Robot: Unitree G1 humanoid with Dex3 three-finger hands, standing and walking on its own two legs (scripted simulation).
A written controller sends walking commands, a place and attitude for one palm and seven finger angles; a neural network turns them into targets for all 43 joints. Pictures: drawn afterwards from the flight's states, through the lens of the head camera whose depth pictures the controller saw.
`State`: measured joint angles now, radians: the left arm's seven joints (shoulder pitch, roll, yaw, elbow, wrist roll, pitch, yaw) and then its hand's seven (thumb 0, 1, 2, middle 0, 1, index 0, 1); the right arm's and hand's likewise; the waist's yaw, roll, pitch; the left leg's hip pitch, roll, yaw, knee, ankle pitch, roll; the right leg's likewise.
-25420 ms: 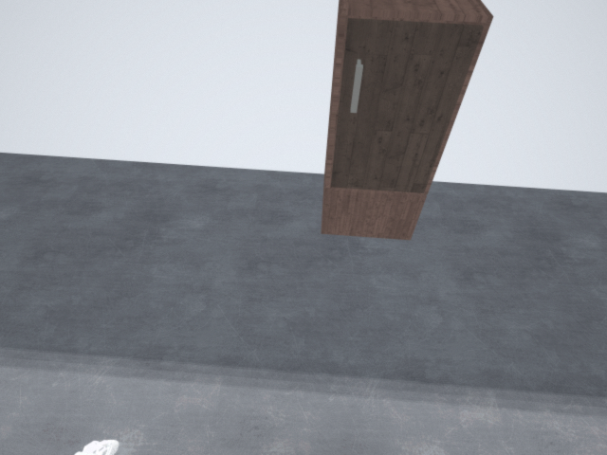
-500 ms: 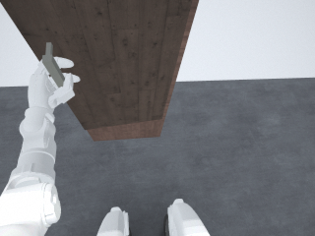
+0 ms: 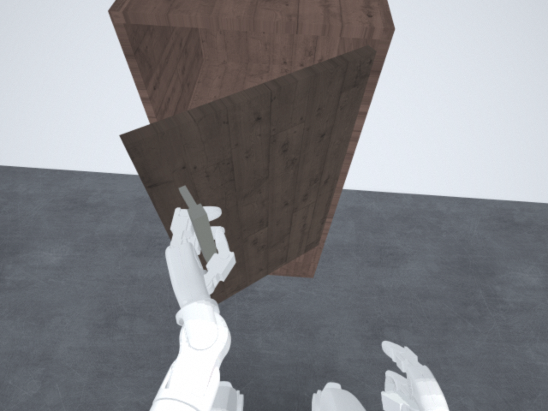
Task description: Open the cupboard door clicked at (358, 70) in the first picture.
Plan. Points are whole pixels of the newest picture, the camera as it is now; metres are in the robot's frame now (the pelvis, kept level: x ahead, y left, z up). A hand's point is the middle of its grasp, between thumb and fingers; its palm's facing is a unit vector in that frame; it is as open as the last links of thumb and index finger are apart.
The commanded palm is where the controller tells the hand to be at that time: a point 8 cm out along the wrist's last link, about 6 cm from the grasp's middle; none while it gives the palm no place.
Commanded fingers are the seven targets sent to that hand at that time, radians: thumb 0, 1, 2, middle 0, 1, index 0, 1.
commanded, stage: pull the door open along its arc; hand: left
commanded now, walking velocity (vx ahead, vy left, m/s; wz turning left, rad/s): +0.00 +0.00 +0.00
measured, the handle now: (199, 227) +0.37 +0.14 +0.04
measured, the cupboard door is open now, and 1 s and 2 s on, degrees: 36 49 54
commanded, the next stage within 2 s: open thumb and fingers to let go in 0.16 s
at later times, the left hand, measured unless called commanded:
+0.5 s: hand (260, 289) +0.28 +0.04 +0.03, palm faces +0.39 -0.92 -0.04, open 6.8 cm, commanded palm +0.23 +0.08 +0.03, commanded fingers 0.00 -0.01 0.51 -0.34 -1.25 -0.34 -1.25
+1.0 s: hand (261, 293) +0.28 +0.04 +0.03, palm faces +0.33 -0.94 -0.03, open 14.7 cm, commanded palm +0.23 +0.07 +0.03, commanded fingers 0.00 -0.50 0.30 -0.17 -0.40 -0.17 -0.40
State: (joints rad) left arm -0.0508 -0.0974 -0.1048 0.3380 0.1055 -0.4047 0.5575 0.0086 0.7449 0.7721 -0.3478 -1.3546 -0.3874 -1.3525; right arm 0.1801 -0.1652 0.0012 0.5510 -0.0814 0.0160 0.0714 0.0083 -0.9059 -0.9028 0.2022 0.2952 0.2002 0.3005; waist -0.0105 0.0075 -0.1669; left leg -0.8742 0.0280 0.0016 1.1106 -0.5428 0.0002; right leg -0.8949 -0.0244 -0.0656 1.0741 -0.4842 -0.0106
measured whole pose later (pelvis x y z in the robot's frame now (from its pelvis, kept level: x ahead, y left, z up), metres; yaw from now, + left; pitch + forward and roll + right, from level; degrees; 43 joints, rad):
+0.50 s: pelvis -0.01 -0.05 +0.00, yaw +3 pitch +15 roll +1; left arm 0.14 -0.10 -0.22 0.17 0.12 -0.32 0.57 0.01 0.51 0.72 -0.38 -1.32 -0.40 -1.32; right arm 0.17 -0.17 0.01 0.57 -0.08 -0.07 0.03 0.01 -0.90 -0.90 0.20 0.30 0.20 0.30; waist -0.02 0.01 -0.17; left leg -0.85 0.03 -0.05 1.10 -0.52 -0.06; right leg -0.87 -0.02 -0.12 1.12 -0.51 -0.07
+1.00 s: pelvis -0.01 -0.03 -0.01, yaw +2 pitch +16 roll +0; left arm 0.12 -0.09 -0.25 0.20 0.13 -0.34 0.57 0.00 -0.47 0.31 -0.25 -0.85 -0.27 -0.85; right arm 0.20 -0.17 0.01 0.57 -0.08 -0.09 0.03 0.01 -0.90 -0.90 0.20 0.30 0.20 0.30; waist -0.02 0.02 -0.17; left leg -0.87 0.03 -0.04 1.13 -0.53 -0.04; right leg -0.90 -0.03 -0.10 1.13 -0.50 -0.06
